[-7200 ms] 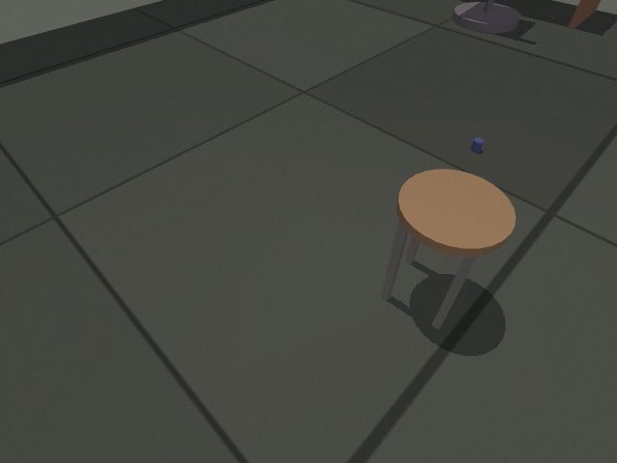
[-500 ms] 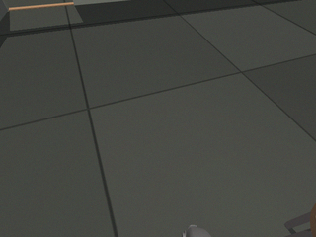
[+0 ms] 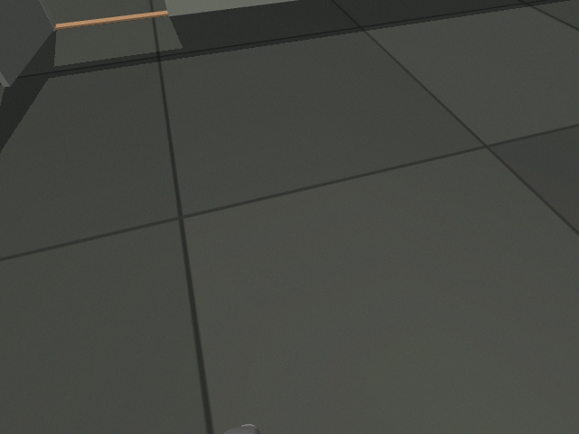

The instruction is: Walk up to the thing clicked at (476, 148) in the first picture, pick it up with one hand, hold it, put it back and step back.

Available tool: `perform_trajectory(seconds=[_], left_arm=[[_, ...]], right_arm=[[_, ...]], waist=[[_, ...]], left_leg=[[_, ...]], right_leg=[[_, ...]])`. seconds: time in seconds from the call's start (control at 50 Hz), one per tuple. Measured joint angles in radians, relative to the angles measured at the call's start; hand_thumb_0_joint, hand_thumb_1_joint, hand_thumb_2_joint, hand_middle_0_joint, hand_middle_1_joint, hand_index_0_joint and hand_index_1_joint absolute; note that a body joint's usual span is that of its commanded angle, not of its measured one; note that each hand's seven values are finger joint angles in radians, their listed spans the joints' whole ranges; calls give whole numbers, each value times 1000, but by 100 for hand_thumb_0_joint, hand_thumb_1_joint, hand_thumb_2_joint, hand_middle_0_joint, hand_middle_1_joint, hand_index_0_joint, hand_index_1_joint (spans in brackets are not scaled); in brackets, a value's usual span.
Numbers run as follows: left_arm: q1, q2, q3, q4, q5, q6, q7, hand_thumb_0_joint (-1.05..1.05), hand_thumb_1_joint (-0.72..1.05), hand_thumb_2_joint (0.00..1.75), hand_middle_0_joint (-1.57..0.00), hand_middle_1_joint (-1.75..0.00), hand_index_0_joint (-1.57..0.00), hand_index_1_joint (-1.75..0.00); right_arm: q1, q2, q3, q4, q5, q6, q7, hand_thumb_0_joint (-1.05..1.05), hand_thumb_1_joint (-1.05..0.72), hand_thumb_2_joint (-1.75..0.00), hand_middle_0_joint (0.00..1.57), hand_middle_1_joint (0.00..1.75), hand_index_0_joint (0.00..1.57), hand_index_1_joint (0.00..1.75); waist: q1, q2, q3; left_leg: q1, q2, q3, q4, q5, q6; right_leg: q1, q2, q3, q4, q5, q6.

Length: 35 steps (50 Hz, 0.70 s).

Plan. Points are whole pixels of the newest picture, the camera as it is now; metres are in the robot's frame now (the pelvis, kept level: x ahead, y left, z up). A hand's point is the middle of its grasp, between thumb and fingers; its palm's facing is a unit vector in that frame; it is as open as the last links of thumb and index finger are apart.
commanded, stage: walk up
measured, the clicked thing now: out of the picture +0.61 -1.55 -0.72
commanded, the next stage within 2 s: stand in 0.70 s
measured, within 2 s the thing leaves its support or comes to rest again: neither
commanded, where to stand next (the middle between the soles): +0.09 -0.01 m, yaw +0 degrees
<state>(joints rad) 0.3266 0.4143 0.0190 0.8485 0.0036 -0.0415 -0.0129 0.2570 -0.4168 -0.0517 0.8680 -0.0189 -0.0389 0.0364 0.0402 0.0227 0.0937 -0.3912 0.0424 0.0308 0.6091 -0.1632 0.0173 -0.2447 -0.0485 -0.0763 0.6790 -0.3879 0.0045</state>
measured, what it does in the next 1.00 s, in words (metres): stands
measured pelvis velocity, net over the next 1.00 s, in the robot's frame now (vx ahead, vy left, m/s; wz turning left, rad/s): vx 0.03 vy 0.01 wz -0.01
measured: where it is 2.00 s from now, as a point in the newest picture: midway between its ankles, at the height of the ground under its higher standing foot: outside the picture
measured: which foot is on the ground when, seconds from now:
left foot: down 0.00-1.00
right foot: down 0.00-1.00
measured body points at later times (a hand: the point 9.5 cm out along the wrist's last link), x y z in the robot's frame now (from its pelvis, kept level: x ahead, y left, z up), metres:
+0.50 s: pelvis +0.03 +0.00 +0.02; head +0.04 +0.00 +0.47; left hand +0.11 +0.32 -0.11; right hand +0.16 -0.29 -0.11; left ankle +0.09 +0.13 -0.72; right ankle +0.00 -0.13 -0.72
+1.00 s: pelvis +0.03 +0.01 +0.03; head +0.04 +0.02 +0.48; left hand +0.10 +0.31 -0.11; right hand +0.10 -0.29 -0.10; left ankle +0.09 +0.13 -0.72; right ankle +0.00 -0.13 -0.72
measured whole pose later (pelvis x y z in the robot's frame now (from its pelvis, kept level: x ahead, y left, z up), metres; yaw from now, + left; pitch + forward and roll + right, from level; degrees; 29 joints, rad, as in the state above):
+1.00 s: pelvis +0.03 +0.01 +0.03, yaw +0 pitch -3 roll +0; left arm 0.10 0.35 0.00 1.17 0.01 -0.01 -0.01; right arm 0.09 -0.35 -0.01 1.18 -0.01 -0.01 0.02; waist -0.01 -0.01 0.05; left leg -0.20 0.02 0.05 0.33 -0.09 0.00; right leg -0.05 -0.03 -0.03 0.33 -0.23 0.03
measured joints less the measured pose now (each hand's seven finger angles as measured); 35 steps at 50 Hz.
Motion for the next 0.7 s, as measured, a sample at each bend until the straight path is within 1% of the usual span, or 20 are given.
perform_trajectory(seconds=[0.02, 0.04, 0.08, 0.1, 0.12, 0.14, 0.16, 0.2, 0.28, 0.44, 0.56, 0.7], left_arm=[[-16, 2, -1, 11, -5, 10, 5, 1, 90, 90, -21, -30, -20, -30], [-33, 1, -3, 21, -12, 21, 10, 1, 90, 90, -21, -30, -20, -30], [-60, -3, -9, 40, -15, 31, 18, 1, 90, 90, -21, -30, -20, -30], [-70, -5, -12, 50, -15, 32, 19, 1, 91, 90, -20, -30, -20, -30], [-80, -10, -15, 63, -14, 29, 20, 1, 91, 90, -20, -30, -20, -30], [-88, -18, -18, 78, -12, 24, 21, 1, 91, 90, -20, -30, -20, -30], [-93, -27, -21, 92, -8, 20, 21, 1, 91, 90, -20, -30, -20, -30], [-100, -35, -28, 116, -2, 16, 16, 1, 91, 90, -21, -30, -20, -30], [-132, -47, -38, 160, -5, 13, 16, 1, 91, 90, -21, -30, -20, -30], [-202, -44, -32, 227, -5, 13, 20, 0, 90, 90, -21, -30, -20, -30], [-241, -42, -28, 266, -1, 21, 17, 0, 91, 90, -21, -30, -20, -30], [-254, -51, -24, 296, 2, 28, 11, 0, 91, 90, -20, -30, -20, -30]], right_arm=[[-13, 9, -1, 8, -3, 0, -6, 0, -91, -90, 20, 30, 20, 30], [-28, 18, 4, 13, -2, 2, -10, 0, -91, -90, 20, 30, 20, 30], [-57, 33, 19, 19, 2, 7, -10, 0, -91, -90, 20, 30, 20, 30], [-70, 40, 25, 21, 2, 10, -11, 0, -91, -90, 20, 30, 20, 30], [-84, 44, 31, 25, 4, 14, -12, 0, -91, -90, 20, 30, 20, 30], [-96, 46, 35, 32, 8, 18, -13, 0, -91, -90, 20, 30, 20, 30], [-108, 49, 38, 42, 13, 24, -13, 0, -91, -90, 20, 30, 20, 30], [-130, 60, 46, 61, 20, 28, -13, 0, -91, -90, 20, 30, 20, 30], [-169, 67, 55, 103, 22, 23, -10, 0, -90, -90, 20, 30, 20, 30], [-223, 66, 55, 188, 24, 28, -12, 0, -91, -90, 20, 30, 20, 30], [-228, 58, 50, 245, 20, 34, -12, 0, -91, -90, 20, 30, 20, 30], [-205, 54, 48, 293, 14, 34, -13, 0, -91, -90, 20, 30, 20, 30]], waist=[[-3, -17, 6], [-2, -31, 13], [-5, -46, 21], [-7, -52, 21], [-10, -51, 21], [-12, -43, 18], [-14, -34, 12], [-14, -34, -3], [-14, -22, -12], [-18, -8, -14], [-27, -4, -21], [-37, -9, -30]], left_leg=[[-4, -13, 2, 18, -23, -6], [-10, -19, 6, 39, -41, -7], [-15, -19, 7, 60, -60, -4], [-14, -18, 8, 63, -64, -5], [-13, -15, 4, 67, -69, -7], [-11, -9, -2, 71, -74, -10], [-7, -3, -8, 69, -77, -13], [11, -4, -5, 41, -71, -17], [47, -4, -2, -10, -54, -15], [113, -8, 2, -104, -14, -17], [151, -11, 5, -176, 23, -17], [184, -13, 9, -233, 50, -17]], right_leg=[[-12, -13, 5, 38, -22, -1], [-22, -13, 22, 63, -49, -9], [-34, 2, 44, 86, -113, -21], [-33, 7, 47, 74, -113, -26], [-22, 11, 46, 47, -57, -20], [-7, 18, 40, 18, -1, -7], [6, 25, 35, -3, 8, 2], [23, 24, 37, -30, 3, 9], [61, 25, 38, -90, 21, 11], [127, 24, 39, -188, 66, 13], [163, 23, 39, -258, 103, 15], [196, 23, 42, -321, 136, 18]])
